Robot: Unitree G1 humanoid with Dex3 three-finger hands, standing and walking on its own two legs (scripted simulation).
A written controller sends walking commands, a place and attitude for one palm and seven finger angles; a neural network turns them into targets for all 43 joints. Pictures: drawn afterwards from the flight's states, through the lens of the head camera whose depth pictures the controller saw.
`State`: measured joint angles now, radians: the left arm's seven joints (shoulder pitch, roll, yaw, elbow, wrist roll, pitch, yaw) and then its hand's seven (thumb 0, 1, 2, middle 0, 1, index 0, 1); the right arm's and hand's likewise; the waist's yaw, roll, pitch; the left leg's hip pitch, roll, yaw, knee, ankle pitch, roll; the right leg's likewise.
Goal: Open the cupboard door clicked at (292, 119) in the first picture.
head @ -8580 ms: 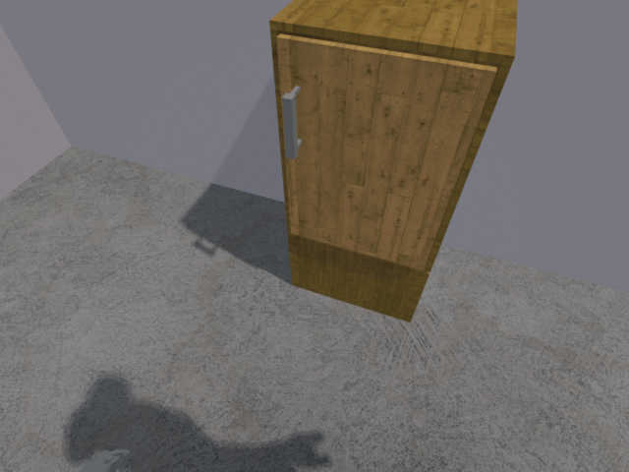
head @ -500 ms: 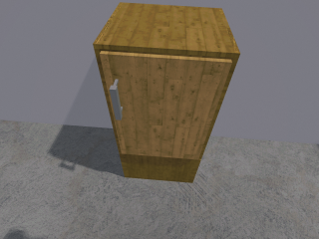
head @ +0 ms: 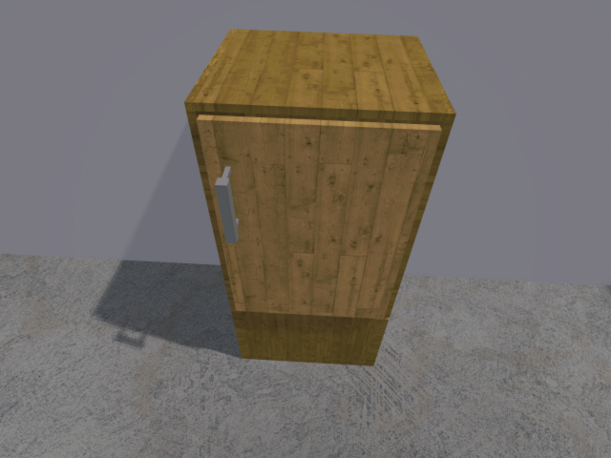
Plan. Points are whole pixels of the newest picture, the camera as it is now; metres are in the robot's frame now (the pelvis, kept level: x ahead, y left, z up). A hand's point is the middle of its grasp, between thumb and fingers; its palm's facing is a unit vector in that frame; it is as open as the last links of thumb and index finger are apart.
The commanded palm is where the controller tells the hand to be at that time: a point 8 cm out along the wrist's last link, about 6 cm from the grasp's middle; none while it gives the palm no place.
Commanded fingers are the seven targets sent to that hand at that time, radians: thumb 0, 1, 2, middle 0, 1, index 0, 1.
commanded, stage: look again from close up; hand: left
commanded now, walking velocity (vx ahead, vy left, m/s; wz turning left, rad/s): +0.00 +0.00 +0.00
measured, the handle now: (229, 205) +0.57 +0.19 -0.01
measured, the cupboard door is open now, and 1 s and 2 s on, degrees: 0 0 0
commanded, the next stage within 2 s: raise the hand with hooked fingers in 0.06 s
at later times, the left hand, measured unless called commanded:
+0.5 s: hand (160, 435) +0.17 +0.20 -0.05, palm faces -0.03 -1.00 -0.03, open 8.2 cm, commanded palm +0.12 +0.27 -0.05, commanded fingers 0.00 0.48 0.72 -0.23 -0.57 -0.23 -0.57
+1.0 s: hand (138, 402) +0.20 +0.24 -0.04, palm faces +0.01 -1.00 -0.05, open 11.1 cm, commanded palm +0.17 +0.29 -0.03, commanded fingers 0.00 -0.10 0.47 -0.27 -0.94 -0.27 -0.94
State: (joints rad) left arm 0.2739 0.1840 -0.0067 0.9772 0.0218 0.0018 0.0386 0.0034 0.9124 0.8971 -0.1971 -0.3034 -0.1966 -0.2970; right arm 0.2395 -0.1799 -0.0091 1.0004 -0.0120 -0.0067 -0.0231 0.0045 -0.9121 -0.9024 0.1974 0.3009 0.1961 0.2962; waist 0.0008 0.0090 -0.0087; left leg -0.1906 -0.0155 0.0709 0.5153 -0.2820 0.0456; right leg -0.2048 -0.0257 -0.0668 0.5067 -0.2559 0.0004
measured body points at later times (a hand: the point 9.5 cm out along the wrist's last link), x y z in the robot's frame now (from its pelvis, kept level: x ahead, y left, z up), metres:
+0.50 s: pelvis -0.05 +0.00 -0.08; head -0.02 +0.02 +0.37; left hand +0.16 +0.25 -0.04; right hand +0.16 -0.25 -0.12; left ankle +0.00 +0.09 -0.74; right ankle +0.01 -0.11 -0.74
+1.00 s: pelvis -0.01 +0.00 -0.08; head +0.07 +0.02 +0.36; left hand +0.19 +0.29 -0.03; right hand +0.18 -0.22 -0.16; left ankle +0.00 +0.09 -0.74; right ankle +0.01 -0.11 -0.74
